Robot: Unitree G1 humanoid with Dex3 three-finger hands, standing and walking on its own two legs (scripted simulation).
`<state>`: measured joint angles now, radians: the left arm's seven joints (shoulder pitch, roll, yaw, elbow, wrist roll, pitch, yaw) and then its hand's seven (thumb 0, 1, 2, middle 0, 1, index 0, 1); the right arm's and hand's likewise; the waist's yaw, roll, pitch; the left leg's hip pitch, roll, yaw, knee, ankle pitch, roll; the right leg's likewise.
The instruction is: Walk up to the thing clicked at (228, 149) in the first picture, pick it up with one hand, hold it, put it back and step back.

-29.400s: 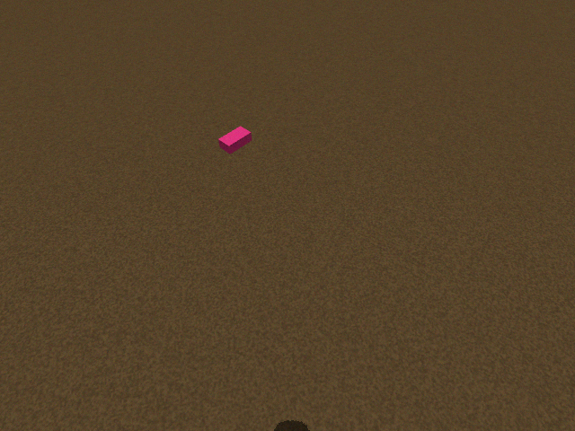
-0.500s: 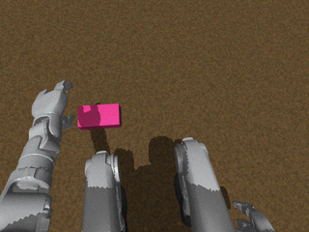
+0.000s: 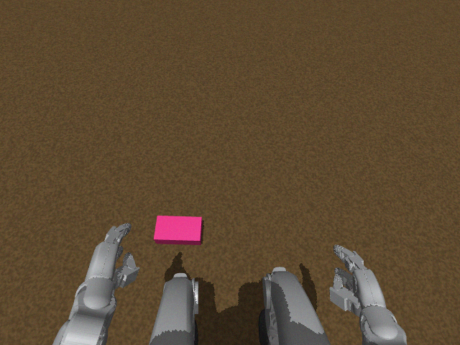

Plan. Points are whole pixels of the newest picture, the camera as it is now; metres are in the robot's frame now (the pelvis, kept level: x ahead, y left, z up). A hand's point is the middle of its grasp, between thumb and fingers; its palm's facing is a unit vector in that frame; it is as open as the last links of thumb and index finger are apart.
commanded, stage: home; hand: left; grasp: from above
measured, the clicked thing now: (179, 230) +0.49 +0.16 -0.57
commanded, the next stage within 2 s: none
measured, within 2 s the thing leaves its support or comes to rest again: neither
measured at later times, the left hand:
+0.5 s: hand (85, 277) +0.23 +0.19 +0.08, palm faces +0.08 -0.97 -0.22, open 7.4 cm
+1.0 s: hand (91, 276) +0.23 +0.19 +0.07, palm faces +0.07 -0.98 -0.21, open 7.4 cm
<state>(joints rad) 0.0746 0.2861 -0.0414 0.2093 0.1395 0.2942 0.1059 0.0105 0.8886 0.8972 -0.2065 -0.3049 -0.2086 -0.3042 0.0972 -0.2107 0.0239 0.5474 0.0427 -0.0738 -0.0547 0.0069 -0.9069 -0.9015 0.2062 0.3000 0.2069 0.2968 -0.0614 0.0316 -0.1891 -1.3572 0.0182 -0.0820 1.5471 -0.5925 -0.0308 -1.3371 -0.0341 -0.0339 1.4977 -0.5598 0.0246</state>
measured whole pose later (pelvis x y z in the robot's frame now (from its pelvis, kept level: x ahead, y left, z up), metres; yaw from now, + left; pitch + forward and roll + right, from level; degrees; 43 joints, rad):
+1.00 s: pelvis +0.07 +0.00 +0.12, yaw +1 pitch +10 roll -2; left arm 0.49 0.22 0.03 -0.13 -0.05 0.45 0.02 0.01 0.90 0.90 -0.20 -0.30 -0.20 -0.30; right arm 0.29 -0.22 0.03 0.54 0.01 -0.22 -0.17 0.01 -0.91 -0.90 0.21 0.30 0.21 0.30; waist -0.04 0.05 -0.16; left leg -0.69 0.03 -0.07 1.01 -0.50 -0.02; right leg -0.66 -0.03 -0.05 0.95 -0.47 0.03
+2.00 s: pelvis +0.07 +0.01 +0.12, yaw +1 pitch +10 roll -3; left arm 0.50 0.23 0.03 -0.14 -0.05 0.46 0.02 0.01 0.90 0.90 -0.20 -0.30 -0.20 -0.30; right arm 0.28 -0.22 0.02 0.54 0.01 -0.22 -0.18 0.01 -0.91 -0.90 0.21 0.30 0.21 0.30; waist -0.04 0.05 -0.16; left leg -0.69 0.03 -0.06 1.03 -0.51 -0.02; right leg -0.66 -0.03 -0.04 0.96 -0.47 0.03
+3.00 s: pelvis +0.06 +0.01 +0.16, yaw +2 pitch -1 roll +0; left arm 0.22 0.28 0.05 0.87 0.04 0.03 0.03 0.01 0.90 0.90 -0.20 -0.30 -0.20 -0.30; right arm 0.19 -0.29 -0.06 0.94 -0.05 -0.01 -0.02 0.01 -0.91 -0.90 0.21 0.30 0.21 0.30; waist 0.02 0.00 0.05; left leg -0.31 -0.01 -0.03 0.70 -0.37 0.00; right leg -0.30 -0.07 -0.03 0.68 -0.35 0.05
